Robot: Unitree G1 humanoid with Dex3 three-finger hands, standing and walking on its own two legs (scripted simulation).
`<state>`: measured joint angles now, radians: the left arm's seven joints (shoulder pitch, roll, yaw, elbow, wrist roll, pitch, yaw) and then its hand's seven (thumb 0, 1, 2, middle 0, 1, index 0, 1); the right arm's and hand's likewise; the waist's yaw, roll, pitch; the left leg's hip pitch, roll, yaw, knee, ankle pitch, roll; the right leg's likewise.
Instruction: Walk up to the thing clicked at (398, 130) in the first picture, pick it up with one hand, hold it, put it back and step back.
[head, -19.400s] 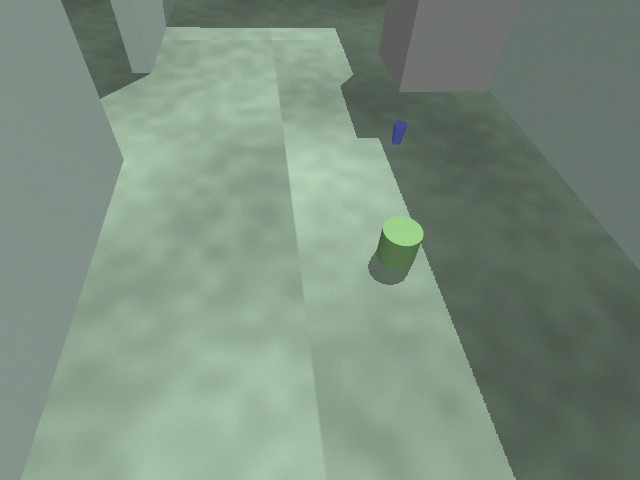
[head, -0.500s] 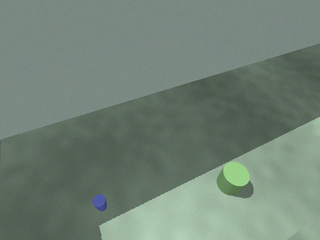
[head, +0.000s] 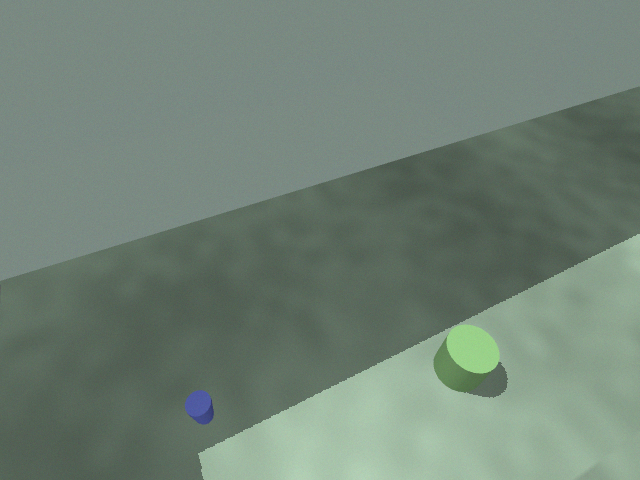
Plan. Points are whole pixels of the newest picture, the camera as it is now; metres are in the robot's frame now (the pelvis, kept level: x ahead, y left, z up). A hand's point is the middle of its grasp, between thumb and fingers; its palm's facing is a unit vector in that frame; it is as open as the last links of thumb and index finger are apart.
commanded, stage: stand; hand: left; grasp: from above
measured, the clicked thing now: (201, 409) +0.44 +0.30 -0.73
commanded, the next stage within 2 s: rise first in 0.32 s
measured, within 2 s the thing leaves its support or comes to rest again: neither
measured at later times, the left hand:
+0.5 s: hand out of the picture +0.09 +0.25 -0.15, palm faces +0.02 -0.94 -0.34, open 7.5 cm
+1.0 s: hand out of the picture +0.13 +0.27 -0.21, palm faces -0.12 -0.90 -0.43, open 13.6 cm
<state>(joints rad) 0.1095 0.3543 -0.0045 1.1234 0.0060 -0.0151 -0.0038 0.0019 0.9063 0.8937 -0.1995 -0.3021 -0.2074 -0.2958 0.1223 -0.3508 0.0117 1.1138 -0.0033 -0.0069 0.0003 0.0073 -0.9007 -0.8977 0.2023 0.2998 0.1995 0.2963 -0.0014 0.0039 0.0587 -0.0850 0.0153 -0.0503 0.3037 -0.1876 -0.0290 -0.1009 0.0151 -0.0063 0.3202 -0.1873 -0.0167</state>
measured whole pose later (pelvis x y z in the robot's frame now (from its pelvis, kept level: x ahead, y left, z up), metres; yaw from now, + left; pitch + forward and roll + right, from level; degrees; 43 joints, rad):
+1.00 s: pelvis -0.01 +0.02 -0.07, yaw -1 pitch +13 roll -1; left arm 0.17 0.30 0.12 0.62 0.21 0.19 0.01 0.00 -0.42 0.95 -0.09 -1.06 -0.11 -1.04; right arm 0.23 -0.24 -0.03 0.60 0.03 -0.09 -0.02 0.01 -0.91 -0.90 0.20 0.30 0.20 0.30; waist -0.03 0.00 -0.08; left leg -0.72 -0.01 -0.04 0.96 -0.47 0.00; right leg -0.72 0.00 0.01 0.93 -0.44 0.01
